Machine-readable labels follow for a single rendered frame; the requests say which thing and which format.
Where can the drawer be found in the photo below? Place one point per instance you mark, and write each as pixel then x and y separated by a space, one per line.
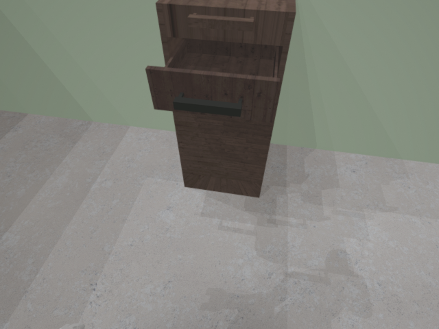
pixel 219 71

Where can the handle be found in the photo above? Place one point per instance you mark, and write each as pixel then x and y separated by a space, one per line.
pixel 220 22
pixel 207 106

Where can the cabinet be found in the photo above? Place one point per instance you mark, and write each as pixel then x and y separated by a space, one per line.
pixel 218 153

